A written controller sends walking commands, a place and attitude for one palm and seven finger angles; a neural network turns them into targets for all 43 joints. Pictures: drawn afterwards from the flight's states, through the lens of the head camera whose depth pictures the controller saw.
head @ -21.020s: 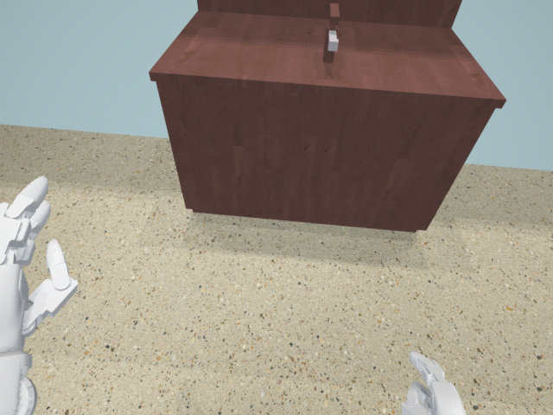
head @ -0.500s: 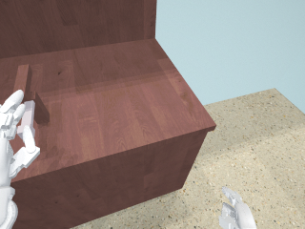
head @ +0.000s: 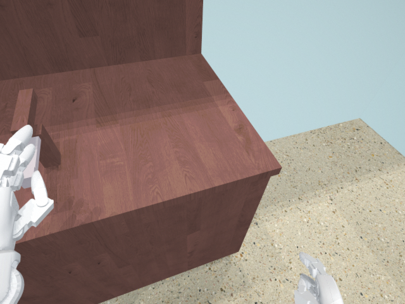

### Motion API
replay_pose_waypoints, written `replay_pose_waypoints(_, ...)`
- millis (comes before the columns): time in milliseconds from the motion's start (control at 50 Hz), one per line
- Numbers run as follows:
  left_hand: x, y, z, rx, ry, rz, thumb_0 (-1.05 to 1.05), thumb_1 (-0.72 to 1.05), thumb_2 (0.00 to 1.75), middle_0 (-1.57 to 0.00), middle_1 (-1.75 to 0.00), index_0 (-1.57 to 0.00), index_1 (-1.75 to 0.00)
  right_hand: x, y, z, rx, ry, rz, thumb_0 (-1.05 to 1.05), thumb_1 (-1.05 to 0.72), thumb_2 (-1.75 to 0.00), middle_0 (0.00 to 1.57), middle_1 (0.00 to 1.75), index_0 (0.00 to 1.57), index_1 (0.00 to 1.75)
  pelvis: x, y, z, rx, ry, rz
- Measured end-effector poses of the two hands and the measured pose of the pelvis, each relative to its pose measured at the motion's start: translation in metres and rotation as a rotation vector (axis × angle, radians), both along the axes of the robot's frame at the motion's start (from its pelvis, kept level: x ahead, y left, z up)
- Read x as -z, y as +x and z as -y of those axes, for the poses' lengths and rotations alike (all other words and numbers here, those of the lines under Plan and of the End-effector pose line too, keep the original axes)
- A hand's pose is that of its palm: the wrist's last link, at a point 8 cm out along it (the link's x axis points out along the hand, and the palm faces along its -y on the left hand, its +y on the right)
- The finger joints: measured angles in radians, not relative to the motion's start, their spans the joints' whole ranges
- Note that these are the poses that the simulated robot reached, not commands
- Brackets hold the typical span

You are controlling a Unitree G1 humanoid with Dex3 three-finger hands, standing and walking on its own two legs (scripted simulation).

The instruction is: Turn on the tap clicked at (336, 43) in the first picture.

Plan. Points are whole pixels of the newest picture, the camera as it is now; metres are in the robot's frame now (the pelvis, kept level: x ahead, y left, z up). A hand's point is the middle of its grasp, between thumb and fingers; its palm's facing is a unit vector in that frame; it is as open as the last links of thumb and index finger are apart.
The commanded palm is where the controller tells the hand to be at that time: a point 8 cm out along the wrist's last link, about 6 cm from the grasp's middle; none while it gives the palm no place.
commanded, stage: look again from close up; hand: left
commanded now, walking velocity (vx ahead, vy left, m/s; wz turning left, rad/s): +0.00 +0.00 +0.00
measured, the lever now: (29, 177) +0.30 +0.37 +0.08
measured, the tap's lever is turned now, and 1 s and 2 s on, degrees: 0 0 0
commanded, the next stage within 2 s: shuffle to correct the standing spot in 0.18 s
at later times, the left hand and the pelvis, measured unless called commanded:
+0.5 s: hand (33, 209) +0.20 +0.26 +0.16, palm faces +0.39 -0.84 -0.38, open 7.5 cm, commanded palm +0.14 +0.30 +0.17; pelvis -0.01 +0.01 +0.00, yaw +1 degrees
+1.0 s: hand out of the picture +0.14 +0.29 +0.16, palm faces +0.47 -0.79 -0.38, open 7.5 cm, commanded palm +0.08 +0.31 +0.17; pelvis -0.07 +0.02 +0.00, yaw +2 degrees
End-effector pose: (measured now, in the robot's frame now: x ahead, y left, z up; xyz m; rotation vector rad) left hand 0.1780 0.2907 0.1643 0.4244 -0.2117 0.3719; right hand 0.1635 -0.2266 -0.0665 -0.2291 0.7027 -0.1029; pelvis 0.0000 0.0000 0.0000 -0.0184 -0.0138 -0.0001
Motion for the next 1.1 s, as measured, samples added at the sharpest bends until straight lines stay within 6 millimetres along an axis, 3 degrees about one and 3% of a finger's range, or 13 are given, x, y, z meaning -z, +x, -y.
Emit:
replay_pose_waypoints(360, -0.004, -0.007, -0.012, -0.011, -0.006, 0.026, 0.02, 0.89, 0.9, -0.21, -0.3, -0.21, -0.3, -0.005, 0.009, -0.023, -0.035, 0.011, 0.022, 0.01, -0.91, -0.9, 0.2, 0.3, 0.2, 0.3, 0.0, -0.002, -0.01, -0.01, -0.003, 0.009)
replay_pose_waypoints(540, -0.011, -0.023, -0.011, 0.026, 0.051, 0.029, 0.02, 0.89, 0.9, -0.21, -0.3, -0.21, -0.3, -0.002, 0.002, -0.026, -0.048, 0.003, 0.024, 0.01, -0.91, -0.9, 0.2, 0.3, 0.2, 0.3, 0.003, -0.02, -0.014, -0.018, -0.006, -0.001)
replay_pose_waypoints(680, -0.012, -0.053, -0.016, 0.029, 0.094, 0.027, 0.02, 0.89, 0.9, -0.21, -0.3, -0.21, -0.3, 0.004, -0.015, -0.027, -0.057, -0.012, 0.021, 0.01, -0.91, -0.9, 0.2, 0.3, 0.2, 0.3, 0.009, -0.044, -0.019, -0.024, -0.011, -0.011)
replay_pose_waypoints(820, -0.009, -0.08, -0.029, -0.002, 0.088, 0.058, 0.02, 0.89, 0.9, -0.21, -0.3, -0.21, -0.3, 0.011, -0.048, -0.032, -0.038, -0.026, -0.004, 0.01, -0.91, -0.9, 0.2, 0.3, 0.2, 0.3, 0.012, -0.064, -0.028, -0.023, -0.009, 0.005)
replay_pose_waypoints(940, -0.015, -0.086, -0.04, -0.081, 0.053, 0.063, 0.02, 0.89, 0.9, -0.21, -0.3, -0.21, -0.3, 0.011, -0.075, -0.044, -0.031, 0.031, -0.026, 0.01, -0.91, -0.9, 0.2, 0.3, 0.2, 0.3, 0.002, -0.069, -0.028, -0.04, -0.011, 0.011)
replay_pose_waypoints(1100, -0.011, -0.087, -0.02, -0.024, 0.043, 0.009, 0.02, 0.89, 0.9, -0.21, -0.3, -0.2, -0.3, 0.018, -0.081, -0.04, -0.047, 0.07, -0.027, 0.01, -0.91, -0.9, 0.2, 0.3, 0.2, 0.3, 0.003, -0.078, -0.023, -0.038, -0.023, 0.023)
